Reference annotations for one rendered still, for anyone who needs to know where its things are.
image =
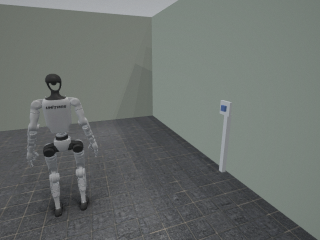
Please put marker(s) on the right robot forearm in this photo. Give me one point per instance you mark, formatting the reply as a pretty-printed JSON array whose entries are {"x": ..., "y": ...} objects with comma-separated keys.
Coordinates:
[{"x": 88, "y": 132}]

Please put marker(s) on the panel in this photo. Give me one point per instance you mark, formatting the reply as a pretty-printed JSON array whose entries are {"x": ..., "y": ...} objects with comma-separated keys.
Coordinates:
[{"x": 225, "y": 134}]

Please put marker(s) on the robot right shin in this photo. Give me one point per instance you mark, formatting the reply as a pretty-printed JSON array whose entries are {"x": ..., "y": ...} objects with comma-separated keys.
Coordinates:
[{"x": 82, "y": 184}]

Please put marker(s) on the left robot forearm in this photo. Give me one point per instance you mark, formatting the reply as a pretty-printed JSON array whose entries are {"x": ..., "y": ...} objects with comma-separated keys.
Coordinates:
[{"x": 31, "y": 140}]

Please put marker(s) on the robot left upper arm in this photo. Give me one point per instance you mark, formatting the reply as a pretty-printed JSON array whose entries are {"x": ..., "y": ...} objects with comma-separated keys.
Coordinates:
[{"x": 34, "y": 114}]

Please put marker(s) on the robot right foot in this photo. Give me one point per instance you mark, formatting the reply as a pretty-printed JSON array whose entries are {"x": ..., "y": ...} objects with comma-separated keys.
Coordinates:
[{"x": 83, "y": 205}]

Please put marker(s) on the robot right upper arm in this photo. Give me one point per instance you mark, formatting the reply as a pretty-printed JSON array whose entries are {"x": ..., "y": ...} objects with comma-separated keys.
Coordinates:
[{"x": 78, "y": 110}]

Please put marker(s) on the left robot hand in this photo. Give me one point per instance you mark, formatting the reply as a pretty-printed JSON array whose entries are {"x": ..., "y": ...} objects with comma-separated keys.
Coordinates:
[{"x": 31, "y": 157}]

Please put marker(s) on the button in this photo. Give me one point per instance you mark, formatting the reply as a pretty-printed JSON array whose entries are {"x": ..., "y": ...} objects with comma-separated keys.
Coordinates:
[{"x": 223, "y": 108}]

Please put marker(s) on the right robot hand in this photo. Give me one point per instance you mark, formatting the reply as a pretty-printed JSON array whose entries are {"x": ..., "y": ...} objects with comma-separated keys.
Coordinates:
[{"x": 95, "y": 147}]

